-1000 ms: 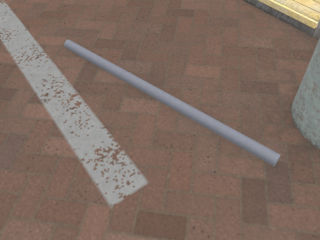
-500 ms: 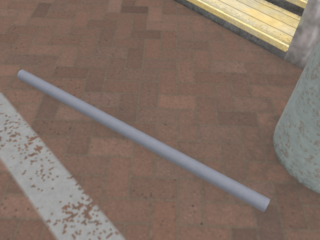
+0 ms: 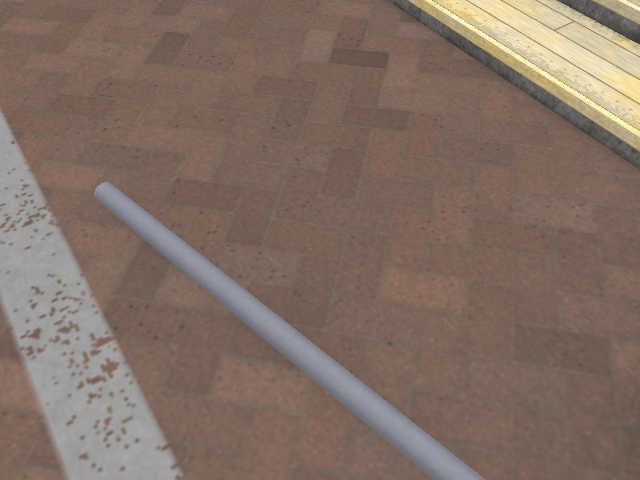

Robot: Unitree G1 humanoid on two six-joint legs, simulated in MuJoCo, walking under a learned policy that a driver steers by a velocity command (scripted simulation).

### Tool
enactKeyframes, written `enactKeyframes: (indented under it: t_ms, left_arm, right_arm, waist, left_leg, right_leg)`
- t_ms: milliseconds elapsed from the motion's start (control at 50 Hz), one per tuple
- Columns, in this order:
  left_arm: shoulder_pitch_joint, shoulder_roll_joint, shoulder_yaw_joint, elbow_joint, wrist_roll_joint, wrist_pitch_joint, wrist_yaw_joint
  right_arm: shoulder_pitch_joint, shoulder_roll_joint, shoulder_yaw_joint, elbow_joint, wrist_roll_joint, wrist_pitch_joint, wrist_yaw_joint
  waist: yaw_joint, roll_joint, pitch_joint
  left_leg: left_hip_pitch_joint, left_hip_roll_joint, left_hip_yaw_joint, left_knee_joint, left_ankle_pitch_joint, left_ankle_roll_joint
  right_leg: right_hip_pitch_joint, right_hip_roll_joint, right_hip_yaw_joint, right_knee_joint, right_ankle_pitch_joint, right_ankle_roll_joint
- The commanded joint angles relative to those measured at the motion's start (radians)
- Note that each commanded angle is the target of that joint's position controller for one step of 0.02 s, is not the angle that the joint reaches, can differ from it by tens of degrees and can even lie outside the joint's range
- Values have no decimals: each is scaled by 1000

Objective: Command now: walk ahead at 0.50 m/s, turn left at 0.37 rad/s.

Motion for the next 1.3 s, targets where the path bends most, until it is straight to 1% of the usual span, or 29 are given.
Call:
enactKeyframes:
  t_ms: [20, 140, 220, 240, 260, 280, 300, 320, 340, 380, 480, 580, 680, 720, 740, 760, 780, 800, 840, 920, 1020, 1120, 1140, 1160, 1180, 1200, 1220, 1260, 1300]
  left_arm:
    - [-80, 148, 33, -63, -3, -18, 13]
    - [-9, 187, 47, -13, -24, 21, 25]
    - [-59, 228, 60, -37, -36, 65, 56]
    - [-73, 212, 53, -47, -39, 67, 60]
    - [-18, 138, 27, -70, -1, 57, 55]
    - [108, 63, -6, -98, 14, 34, 32]
    - [30, 181, 18, -82, -10, 19, 17]
    - [-69, 184, 20, -121, -39, 18, 18]
    - [-98, 165, 17, -122, -27, 24, 31]
    - [-86, 176, 26, -123, -12, 55, 47]
    - [-72, 131, 17, -121, 0, 79, 64]
    - [-167, 127, 18, -148, -12, 92, 60]
    - [-196, 137, 27, -167, -18, 64, 45]
    - [-143, 141, 36, -154, -21, 51, 36]
    - [-115, 174, 47, -147, -14, 48, 36]
    - [-135, 241, 60, -165, 1, 57, 43]
    - [-121, 263, 68, -150, 34, 67, 40]
    - [-137, 209, 57, -171, 22, 66, 40]
    - [-184, 148, 42, -186, 2, 74, 47]
    - [-170, 157, 47, -179, 0, 98, 61]
    - [-167, 206, 67, -169, -11, 113, 54]
    - [-160, 186, 53, -138, -47, 104, 26]
    - [-146, 126, 32, -125, -32, 95, 18]
    - [-169, 28, -4, -150, 12, 83, 2]
    - [-228, 103, 20, -199, -6, 73, 16]
    - [-255, 176, 42, -192, -25, 69, 26]
    - [-226, 187, 49, -176, -26, 71, 27]
    - [-177, 166, 50, -132, -13, 80, 31]
    - [-130, 122, 42, -101, -11, 81, 27]
  right_arm:
    - [-14, -35, -8, -58, -3, -12, 9]
    - [-183, -14, 3, -148, -7, -15, 48]
    - [9, -91, -42, -139, -18, -13, 65]
    - [144, -141, -69, -108, -18, -13, 51]
    - [203, -229, -89, -103, -18, -3, 23]
    - [127, -296, -87, -159, -37, -6, 19]
    - [135, -221, -76, -184, -33, 1, 24]
    - [79, -178, -63, -186, -26, 1, 25]
    - [31, -146, -56, -179, -10, 4, 22]
    - [-21, -124, -48, -193, -19, 13, 11]
    - [-31, -158, -61, -186, -23, 24, -12]
    - [-49, -159, -61, -195, -15, 62, -37]
    - [-36, -151, -62, -196, -14, 74, -34]
    - [-63, -140, -58, -205, 0, 81, -34]
    - [-54, -116, -51, -212, 1, 83, -36]
    - [12, -57, -36, -210, -15, 84, -33]
    - [-8, -114, -53, -243, -10, 74, -30]
    - [28, -189, -77, -216, -23, 70, -28]
    - [39, -173, -84, -168, -5, 90, -31]
    - [-37, -84, -58, -203, 7, 104, -24]
    - [-80, -57, -41, -234, -7, 99, -7]
    - [50, -53, -43, -168, -7, 89, 12]
    - [121, -58, -45, -143, -5, 82, 7]
    - [178, -134, -54, -144, -17, 76, -10]
    - [167, -237, -73, -159, -45, 56, -2]
    - [132, -189, -62, -158, -50, 33, -1]
    - [81, -139, -44, -148, -40, 20, -4]
    - [12, -97, -28, -146, -24, 17, -13]
    - [-7, -47, -10, -136, -39, 12, -25]
  waist:
    - [-20, -110, 23]
    - [39, -84, 84]
    - [-82, -143, -70]
    - [-159, -109, -142]
    - [-145, 83, -241]
    - [-36, 251, -432]
    - [-133, 50, -526]
    - [-119, 7, -380]
    - [-81, -84, -236]
    - [-28, -28, -153]
    - [-9, 8, -183]
    - [-40, 56, -159]
    - [-59, 109, -142]
    - [-18, 109, -141]
    - [-16, 69, -148]
    - [-70, -157, -166]
    - [-69, -385, -111]
    - [-60, -277, -122]
    - [-69, -165, -104]
    - [-28, -225, -78]
    - [-1, -259, -122]
    - [-60, -215, -90]
    - [-86, -149, -107]
    - [-87, 118, -134]
    - [-110, 213, -60]
    - [-113, 140, -4]
    - [-77, 137, 22]
    - [-46, 99, 18]
    - [-14, 70, -30]
  left_leg:
    - [26, 11, 8, -156, 177, -4]
    - [-30, -7, 89, -367, 152, 44]
    - [250, -136, 191, -405, 21, 106]
    - [459, -162, 171, -493, 145, 140]
    - [754, 19, -73, -455, 540, 206]
    - [1063, 299, -590, -483, 747, 468]
    - [1031, 270, -548, -540, 632, 446]
    - [908, 219, -408, -557, 549, 393]
    - [742, 160, -312, -585, 493, 339]
    - [519, 103, -247, -639, 449, 309]
    - [426, 55, -193, -630, 529, 296]
    - [399, 12, -264, -638, 109, 235]
    - [473, 21, -381, -570, 168, 224]
    - [485, -11, -400, -512, 201, 188]
    - [426, -55, -372, -452, 87, 144]
    - [309, -168, -217, -242, -279, 83]
    - [102, -268, -67, -57, -553, 26]
    - [75, -195, -81, 129, -525, -15]
    - [64, -168, -57, 231, -410, -57]
    - [58, -135, 38, 133, -303, -96]
    - [242, -95, 92, -138, -312, -77]
    - [578, -139, 166, -535, -152, 31]
    - [729, -109, 104, -578, -173, 52]
    - [849, 141, -225, -650, -56, 116]
    - [697, 304, -484, -748, -91, 299]
    - [643, 275, -437, -761, -45, 323]
    - [621, 221, -331, -751, 12, 283]
    - [616, 140, -193, -749, 155, 219]
    - [582, 94, -79, -721, 406, 201]
  right_leg:
    - [-43, -253, 61, -153, 250, -123]
    - [147, -315, -13, -84, 369, -98]
    - [174, -288, -61, 282, 915, -31]
    - [81, -237, -80, 496, 824, 13]
    - [-184, -151, -79, 818, 226, 74]
    - [-527, 44, 77, 1194, -529, 133]
    - [-547, -17, 248, 1230, -478, 115]
    - [-586, -57, 229, 1178, -398, 96]
    - [-599, -96, 206, 1085, -333, 101]
    - [-494, -123, 204, 982, -262, 110]
    - [-445, -84, 193, 790, -171, 160]
    - [-420, -56, 220, 599, -68, 169]
    - [-347, -22, 234, 393, -128, 141]
    - [-238, -26, 217, 176, -17, 108]
    - [-126, -106, 257, 99, 106, 76]
    - [-17, -327, 438, 86, 331, -13]
    - [-18, -458, 650, 68, 515, -187]
    - [-11, -473, 616, 87, 530, -222]
    - [-10, -346, 411, 127, 462, -137]
    - [9, -288, 261, 98, 433, -135]
    - [-6, -328, 216, 99, 422, -159]
    - [-216, -296, 205, 92, -203, -100]
    - [-318, -250, 152, 183, -290, -40]
    - [-489, -146, 32, 525, -419, 66]
    - [-648, -74, 74, 678, -480, 95]
    - [-640, -114, 132, 784, -428, 101]
    - [-631, -128, 145, 794, -354, 99]
    - [-585, -141, 149, 768, -217, 113]
    - [-468, -136, 142, 729, -100, 128]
